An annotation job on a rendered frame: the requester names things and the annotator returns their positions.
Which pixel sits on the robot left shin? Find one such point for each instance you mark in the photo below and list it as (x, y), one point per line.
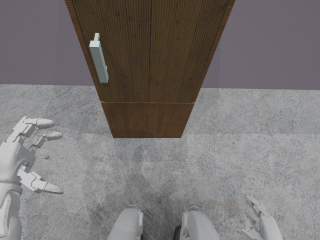
(133, 206)

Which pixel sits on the robot left hand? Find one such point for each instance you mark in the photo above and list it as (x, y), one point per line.
(13, 154)

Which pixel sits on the robot shin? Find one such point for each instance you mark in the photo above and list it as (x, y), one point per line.
(133, 206)
(181, 237)

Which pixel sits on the robot right shin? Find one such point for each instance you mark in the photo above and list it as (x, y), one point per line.
(181, 237)

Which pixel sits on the robot right hand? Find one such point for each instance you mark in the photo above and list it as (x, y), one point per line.
(266, 227)

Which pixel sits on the cupboard door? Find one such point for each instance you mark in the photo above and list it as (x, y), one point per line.
(155, 50)

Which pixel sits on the handle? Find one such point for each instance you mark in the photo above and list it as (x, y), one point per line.
(98, 58)

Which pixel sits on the robot left forearm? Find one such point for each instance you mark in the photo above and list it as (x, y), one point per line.
(10, 224)

